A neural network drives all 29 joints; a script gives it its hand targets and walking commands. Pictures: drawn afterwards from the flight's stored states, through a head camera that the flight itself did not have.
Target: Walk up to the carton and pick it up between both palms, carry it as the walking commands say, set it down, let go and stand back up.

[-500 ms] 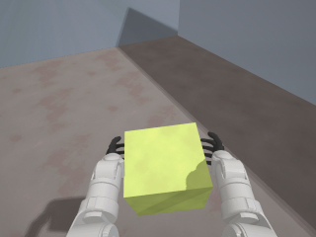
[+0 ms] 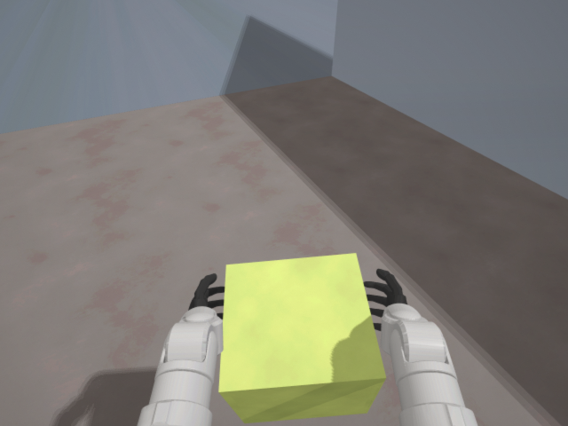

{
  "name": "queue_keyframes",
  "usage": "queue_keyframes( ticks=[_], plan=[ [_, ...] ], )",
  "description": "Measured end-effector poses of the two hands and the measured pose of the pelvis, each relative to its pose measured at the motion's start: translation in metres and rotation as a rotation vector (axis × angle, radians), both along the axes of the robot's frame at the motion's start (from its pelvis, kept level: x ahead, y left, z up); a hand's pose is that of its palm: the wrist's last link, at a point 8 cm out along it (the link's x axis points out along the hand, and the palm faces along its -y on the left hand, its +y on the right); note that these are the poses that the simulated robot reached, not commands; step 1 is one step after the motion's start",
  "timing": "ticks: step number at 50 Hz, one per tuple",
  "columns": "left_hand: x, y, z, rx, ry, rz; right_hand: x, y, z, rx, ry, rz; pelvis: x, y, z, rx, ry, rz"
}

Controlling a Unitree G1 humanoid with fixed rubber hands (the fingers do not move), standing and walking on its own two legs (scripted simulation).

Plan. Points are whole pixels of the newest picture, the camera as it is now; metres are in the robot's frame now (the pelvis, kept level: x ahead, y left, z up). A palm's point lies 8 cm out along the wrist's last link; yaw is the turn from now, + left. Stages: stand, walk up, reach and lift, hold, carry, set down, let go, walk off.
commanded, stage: reach and lift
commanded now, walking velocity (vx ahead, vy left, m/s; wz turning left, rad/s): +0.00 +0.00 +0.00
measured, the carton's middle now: (298, 341) +0.29 +0.00 -0.04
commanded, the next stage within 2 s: hold in 0.38 s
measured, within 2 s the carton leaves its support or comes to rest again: neither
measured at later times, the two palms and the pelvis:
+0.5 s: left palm (201, 325) +0.27 +0.15 +0.03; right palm (401, 332) +0.26 -0.14 +0.04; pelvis -0.02 +0.02 +0.00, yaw -2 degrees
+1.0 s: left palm (199, 331) +0.26 +0.15 +0.03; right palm (402, 328) +0.26 -0.14 +0.05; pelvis -0.02 +0.00 +0.00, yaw -1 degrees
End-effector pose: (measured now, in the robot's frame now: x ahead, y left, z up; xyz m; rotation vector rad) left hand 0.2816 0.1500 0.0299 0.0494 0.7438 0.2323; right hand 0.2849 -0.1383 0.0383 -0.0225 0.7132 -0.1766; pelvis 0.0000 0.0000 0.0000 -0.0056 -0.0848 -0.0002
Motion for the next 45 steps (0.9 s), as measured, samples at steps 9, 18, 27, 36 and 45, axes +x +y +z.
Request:
queue_keyframes(
  ticks=[9,18,27,36,45],
  plan=[
    [-0.001,-0.007,0.004,-0.007,-0.02,-0.043,-0.009,-0.008,0.011,-0.013,-0.02,-0.016,0.001,0.006,0.002,0.001,-0.003,-0.022],
    [-0.008,-0.003,0.004,0.0,-0.013,-0.042,-0.02,-0.003,0.006,-0.012,-0.014,-0.041,-0.01,0.015,0.0,-0.001,-0.021,-0.034],
    [-0.011,-0.004,0.005,0.0,-0.012,-0.039,-0.027,-0.003,0.001,0.014,-0.011,-0.067,-0.02,0.018,-0.004,-0.001,-0.028,-0.031],
    [-0.012,-0.009,0.005,-0.005,-0.016,-0.054,-0.028,-0.008,0.007,-0.005,-0.014,-0.068,-0.025,0.01,-0.007,0.0,-0.042,-0.029],
    [-0.015,-0.005,0.005,-0.013,-0.018,-0.031,-0.026,-0.004,0.008,-0.014,-0.014,-0.046,-0.023,0.002,-0.006,0.001,-0.039,-0.021]
  ],
)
